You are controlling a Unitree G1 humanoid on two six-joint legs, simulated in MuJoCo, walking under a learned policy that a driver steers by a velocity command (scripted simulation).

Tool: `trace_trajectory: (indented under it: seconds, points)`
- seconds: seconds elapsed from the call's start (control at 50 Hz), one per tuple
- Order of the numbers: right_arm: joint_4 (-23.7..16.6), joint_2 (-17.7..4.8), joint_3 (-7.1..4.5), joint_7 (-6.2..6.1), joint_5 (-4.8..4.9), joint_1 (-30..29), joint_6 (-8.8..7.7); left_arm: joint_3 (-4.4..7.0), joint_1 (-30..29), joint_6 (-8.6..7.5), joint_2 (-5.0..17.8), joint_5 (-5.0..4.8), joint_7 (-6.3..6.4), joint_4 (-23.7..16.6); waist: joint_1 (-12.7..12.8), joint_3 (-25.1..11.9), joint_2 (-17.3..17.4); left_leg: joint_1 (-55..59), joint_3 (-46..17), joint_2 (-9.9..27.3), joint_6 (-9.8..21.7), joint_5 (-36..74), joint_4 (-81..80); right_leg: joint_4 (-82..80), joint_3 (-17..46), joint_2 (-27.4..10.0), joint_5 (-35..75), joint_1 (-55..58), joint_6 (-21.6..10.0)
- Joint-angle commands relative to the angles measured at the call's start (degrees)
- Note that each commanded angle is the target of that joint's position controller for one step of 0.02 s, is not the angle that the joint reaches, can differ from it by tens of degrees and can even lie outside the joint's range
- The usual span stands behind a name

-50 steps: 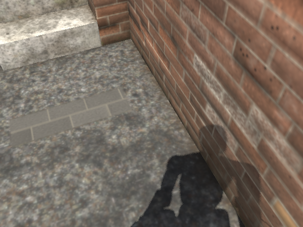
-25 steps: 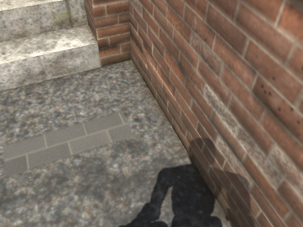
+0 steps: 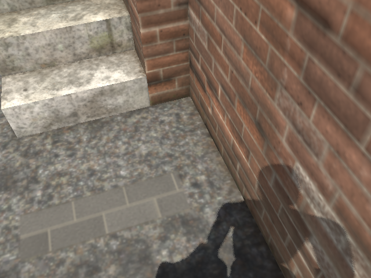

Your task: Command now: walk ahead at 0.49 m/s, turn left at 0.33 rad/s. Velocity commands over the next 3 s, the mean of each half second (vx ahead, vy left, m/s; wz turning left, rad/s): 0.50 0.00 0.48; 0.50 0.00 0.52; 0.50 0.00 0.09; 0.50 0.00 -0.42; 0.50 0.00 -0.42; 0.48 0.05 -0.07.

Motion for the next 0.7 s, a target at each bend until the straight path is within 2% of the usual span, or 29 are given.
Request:
trace_trajectory:
  seconds: [0.02,0.06,0.12,0.16,0.22,0.24,0.26,0.28,0.3,0.32,0.34,0.36,0.38,0.4,0.42,0.44,0.46,0.48,0.5,0.52,0.56,0.6,0.62,0.64,0.66,0.68,0.7]
  points:
    - [-2.7,-2.4,-0.75,-0.57,-0.20,3.5,1.62,1.26,-2.6,-0.94,6.6,0.61,-0.05,-3.1,-2.3,3.5,-6.9,-4.1,0.0,3.8,-2.6,6.1,-1.1,-12.8,6.1,-15.9,1.0,-7.8,-7.8]
    - [-4.9,-2.6,-1.21,-0.55,-0.63,-1.4,1.40,1.81,-1.1,-0.25,8.5,0.76,1.10,-2.8,-1.2,3.3,-7.0,-6.4,0.3,3.7,-3.9,13.2,-6.7,-11.7,3.5,-16.1,3.0,-7.2,-6.7]
    - [-7.7,-0.7,-1.05,0.54,-1.16,-8.9,0.70,1.94,2.0,0.51,9.5,0.25,2.43,-2.7,1.3,2.7,-7.6,-6.0,4.0,3.0,-3.9,22.5,-19.7,-9.1,-0.5,-15.6,4.3,-3.7,-4.4]
    - [-8.9,-0.5,-1.30,1.39,-0.91,-10.7,0.55,2.43,4.0,0.94,10.6,-0.44,2.28,-2.5,2.3,2.5,-9.1,-5.9,5.0,2.9,-3.6,21.3,-23.1,-7.5,-1.1,-17.3,3.0,0.4,-3.7]
    - [-12.3,-1.7,-1.78,2.63,-0.75,-14.3,0.64,3.24,4.1,1.93,12.6,-1.42,2.30,-3.1,2.4,4.4,-10.5,-8.3,5.8,3.2,-2.1,13.5,-27.4,-5.5,-1.0,-20.4,-0.2,7.1,-2.4]
    - [-13.2,-1.9,-1.80,3.39,-1.05,-14.5,0.87,3.20,3.6,2.35,12.0,-1.48,2.43,-3.1,2.3,5.4,-10.5,-8.1,6.5,3.1,-1.0,9.7,-29.3,-3.8,-2.0,-21.6,1.8,8.1,-2.1]
    - [-13.9,-2.0,-2.00,4.10,-1.48,-14.2,1.06,3.36,2.6,2.95,12.4,-1.63,2.80,-3.8,1.5,5.2,-10.0,-5.8,8.6,1.7,-0.1,5.4,-30.1,-1.0,-2.6,-22.0,7.3,8.2,-1.4]
    - [-14.5,-2.8,-2.55,4.62,-1.53,-12.4,1.10,3.72,1.9,3.48,13.7,-1.62,3.08,-4.4,0.0,3.3,-10.1,-1.0,10.6,-0.2,1.4,1.4,-31.2,4.3,-3.7,-22.0,18.3,8.0,-0.8]
    - [-13.8,-3.8,-3.44,4.64,-1.33,-6.1,0.55,4.21,1.7,3.92,15.0,-1.81,2.85,-4.8,-3.5,-1.2,-9.0,7.8,13.1,-3.1,3.1,1.8,-33.7,13.5,-5.3,-21.3,27.6,7.2,0.0]
    - [-10.4,-7.1,-5.37,4.27,-1.24,4.8,0.24,3.45,3.6,3.93,13.2,-1.30,2.64,-5.5,-7.5,-7.0,-6.7,21.7,15.1,-8.1,4.8,5.1,-36.4,27.6,-7.6,-17.9,34.1,3.9,1.3]
    - [-8.9,-12.8,-7.23,3.10,-0.42,12.4,0.54,1.65,6.5,2.92,8.4,0.21,2.37,-7.4,-8.8,-12.8,4.2,40.2,-1.5,1.0,8.1,8.6,-36.3,47.3,-6.7,-15.3,5.9,-13.1,3.8]
    - [-11.4,-19.7,-8.14,2.60,-1.06,10.2,0.28,-0.68,11.2,-0.27,1.1,-0.58,1.40,-11.3,-2.4,-23.6,18.0,57.0,-39.3,15.3,21.9,-2.7,-46.4,67.7,2.4,-2.9,-28.9,-34.5,6.2]
    - [-12.2,-13.6,-6.48,2.56,-1.47,12.1,-0.48,1.14,4.6,-2.98,9.1,-3.27,0.65,-11.5,-6.2,-26.6,7.1,57.0,-44.6,16.2,20.1,-2.3,-52.1,72.7,13.7,-4.3,-25.9,-38.5,4.4]
    - [-10.6,-11.4,-6.13,2.45,-0.67,11.8,-0.72,1.51,-0.5,-3.51,9.6,-4.62,0.26,-12.1,-6.0,-19.2,3.6,52.6,-34.0,15.0,17.0,1.7,-50.4,71.4,12.6,-6.1,-22.0,-42.2,2.7]
    - [-12.2,-9.6,-5.39,2.43,-0.48,6.7,-0.84,1.26,-1.8,-3.42,8.9,-3.28,0.89,-11.8,-3.6,-13.3,-1.8,42.6,-26.1,12.5,14.4,8.6,-49.4,66.2,11.9,-8.9,-16.9,-39.5,2.2]
    - [-13.8,-7.1,-4.48,2.33,-0.73,1.8,-0.72,1.94,-2.5,-2.86,9.9,-1.93,1.46,-11.2,-1.2,-10.1,-1.3,34.0,-20.5,10.2,13.0,15.2,-49.8,61.3,11.8,-10.6,-14.2,-34.4,2.1]
    - [-14.8,-6.1,-3.80,2.35,-1.28,-0.5,-0.60,2.19,-2.5,-1.93,9.7,-1.04,1.13,-12.2,1.3,-7.4,-0.5,26.9,-17.8,8.4,12.6,16.7,-51.8,58.6,12.0,-11.4,-11.2,-30.1,2.1]
    - [-15.2,-5.8,-3.78,2.20,-1.39,-1.1,-0.69,2.43,-2.7,-1.12,9.3,-0.61,0.88,-12.4,2.0,-6.6,0.6,24.6,-16.5,7.2,12.8,17.9,-53.4,56.5,11.5,-11.1,-9.7,-28.3,2.4]
    - [-15.3,-6.6,-3.97,1.90,-1.06,-1.4,-0.75,2.16,-2.3,-0.45,7.7,-0.44,0.86,-12.7,3.2,-5.2,0.0,23.0,-14.6,6.1,12.9,22.2,-53.6,54.9,10.5,-10.4,-9.1,-28.1,2.8]
    - [-14.6,-6.4,-3.95,1.59,-0.40,-1.0,-1.12,2.13,-1.9,0.09,7.6,-0.30,1.00,-12.8,3.6,-4.2,-0.1,21.1,-12.2,5.5,12.8,25.7,-54.2,51.9,9.9,-9.8,-8.2,-27.1,3.5]
    - [-13.9,-5.8,-3.96,0.61,0.13,2.6,-0.84,1.82,-8.1,0.77,5.5,0.01,0.82,-15.4,1.4,-3.5,-0.4,22.5,-8.9,3.8,12.2,28.2,-55.0,43.4,8.4,-8.1,-2.1,-30.3,4.4]
    - [-13.1,-5.8,-3.92,-0.27,-0.04,5.3,-0.42,1.63,-12.8,0.85,4.6,-0.16,0.77,-17.2,-0.3,-2.8,1.2,24.9,-9.4,3.5,11.1,26.5,-54.8,34.2,8.7,-6.6,3.6,-32.6,5.0]
    - [-12.3,-5.4,-4.00,-0.84,0.34,7.0,0.08,1.02,-15.8,0.52,3.9,-0.06,0.39,-17.8,-1.5,-2.5,1.4,26.7,-10.3,3.2,10.4,21.3,-56.0,29.1,9.6,-5.7,6.3,-32.4,5.0]
    - [-12.1,-6.0,-4.12,-1.38,0.35,7.7,0.66,0.87,-17.7,0.14,3.4,0.00,-0.08,-18.3,-1.8,-1.0,1.5,26.6,-11.0,2.9,10.2,15.9,-56.6,24.7,9.1,-4.6,7.5,-32.1,5.3]
    - [-12.3,-7.1,-4.49,-1.65,0.38,7.1,0.90,0.93,-19.1,0.12,3.7,-0.03,-0.31,-18.2,-2.3,-0.1,1.5,25.9,-10.6,2.9,10.1,14.8,-56.8,21.7,8.7,-4.2,9.8,-30.8,5.6]
    - [-12.2,-7.3,-4.56,-1.81,0.30,7.4,1.10,0.93,-20.6,-0.01,3.8,-0.16,-0.50,-18.5,-2.9,0.4,1.9,25.6,-11.0,2.8,9.7,14.6,-56.7,19.6,8.2,-3.5,11.1,-29.3,5.7]
    - [-12.4,-7.7,-4.66,-1.51,0.70,7.1,0.95,1.12,-21.6,-0.29,4.2,-0.17,-0.37,-18.9,-3.0,1.3,2.0,23.8,-11.5,2.5,9.0,14.4,-56.7,17.2,7.6,-2.8,12.1,-26.6,5.3]
Next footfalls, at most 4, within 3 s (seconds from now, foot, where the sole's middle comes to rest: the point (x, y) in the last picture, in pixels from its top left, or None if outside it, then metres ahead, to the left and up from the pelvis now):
0.34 left None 0.33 0.23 -0.78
0.86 right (145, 237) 0.68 0.20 -0.78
1.30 left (69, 219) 0.76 0.51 -0.78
1.84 right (89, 159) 1.07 0.48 -0.78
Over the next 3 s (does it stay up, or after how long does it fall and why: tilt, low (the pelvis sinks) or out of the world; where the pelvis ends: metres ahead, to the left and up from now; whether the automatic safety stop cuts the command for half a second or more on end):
stays up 1.27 0.53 0.06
